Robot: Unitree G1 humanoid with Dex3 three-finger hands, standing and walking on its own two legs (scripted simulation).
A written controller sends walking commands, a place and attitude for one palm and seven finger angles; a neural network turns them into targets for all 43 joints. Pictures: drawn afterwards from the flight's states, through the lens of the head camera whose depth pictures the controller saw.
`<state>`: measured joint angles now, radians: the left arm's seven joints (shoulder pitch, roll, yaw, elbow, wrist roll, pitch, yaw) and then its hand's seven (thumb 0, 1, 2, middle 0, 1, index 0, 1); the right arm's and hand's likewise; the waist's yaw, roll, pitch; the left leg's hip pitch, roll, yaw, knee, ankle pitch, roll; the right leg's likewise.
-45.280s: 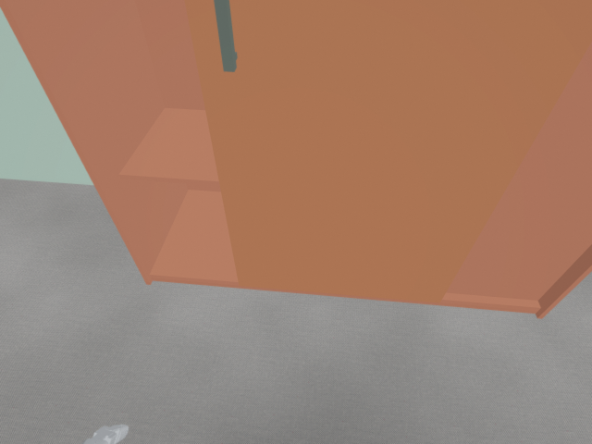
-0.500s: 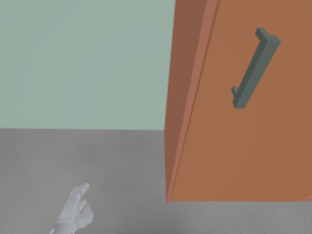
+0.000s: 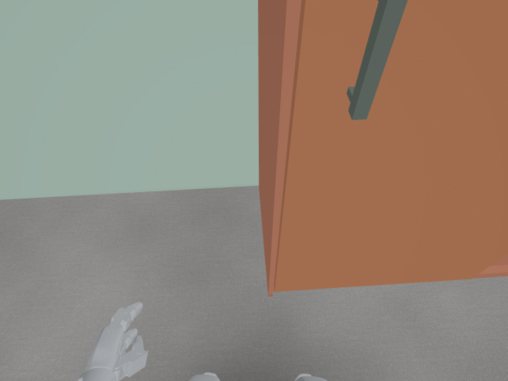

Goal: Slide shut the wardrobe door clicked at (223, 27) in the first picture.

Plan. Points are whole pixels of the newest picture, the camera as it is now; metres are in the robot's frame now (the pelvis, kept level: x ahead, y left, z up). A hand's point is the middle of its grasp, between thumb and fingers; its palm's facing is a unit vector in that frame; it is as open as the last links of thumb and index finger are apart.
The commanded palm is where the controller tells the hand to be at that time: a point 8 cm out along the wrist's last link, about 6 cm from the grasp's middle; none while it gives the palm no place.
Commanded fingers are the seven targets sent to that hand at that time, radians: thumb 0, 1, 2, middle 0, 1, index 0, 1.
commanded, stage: step back with the hand held close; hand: right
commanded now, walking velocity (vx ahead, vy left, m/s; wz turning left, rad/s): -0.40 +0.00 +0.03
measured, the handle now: (368, 56) +0.48 -0.13 +0.26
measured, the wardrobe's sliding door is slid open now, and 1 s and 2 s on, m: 0.00 0.00 0.00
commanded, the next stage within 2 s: stop stepping back and stand still in 0.18 s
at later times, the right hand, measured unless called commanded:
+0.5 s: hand out of the picture +0.13 -0.26 +0.16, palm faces +0.32 +0.84 -0.44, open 7.4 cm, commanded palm +0.07 -0.30 +0.19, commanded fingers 0.00 -0.90 -0.90 0.20 0.30 0.20 0.30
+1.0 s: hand out of the picture +0.06 -0.30 +0.16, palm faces +0.43 +0.83 -0.36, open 7.4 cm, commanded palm +0.01 -0.33 +0.19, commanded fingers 0.00 -0.90 -0.90 0.20 0.30 0.20 0.30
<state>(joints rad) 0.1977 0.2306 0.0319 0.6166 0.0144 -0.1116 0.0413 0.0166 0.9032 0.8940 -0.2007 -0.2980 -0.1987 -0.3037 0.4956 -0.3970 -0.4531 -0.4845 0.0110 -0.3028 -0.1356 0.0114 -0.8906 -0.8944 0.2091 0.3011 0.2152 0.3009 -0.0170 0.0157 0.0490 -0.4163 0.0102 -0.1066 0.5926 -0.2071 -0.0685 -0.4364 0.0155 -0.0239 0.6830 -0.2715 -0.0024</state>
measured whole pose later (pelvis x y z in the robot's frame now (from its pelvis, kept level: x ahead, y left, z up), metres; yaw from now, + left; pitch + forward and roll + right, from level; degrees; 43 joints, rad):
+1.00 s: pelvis -0.15 -0.04 +0.01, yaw +4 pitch -3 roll +0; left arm 0.27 0.22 0.01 0.67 0.01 -0.13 0.08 0.02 0.90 0.89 -0.20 -0.30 -0.20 -0.30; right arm 0.47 -0.35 -0.39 -0.36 0.02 -0.19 -0.15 0.01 -0.89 -0.89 0.21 0.30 0.21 0.30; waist -0.01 0.02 -0.04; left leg -0.24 0.03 0.02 0.59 -0.30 -0.01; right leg -0.28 -0.02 -0.05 0.58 -0.24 -0.01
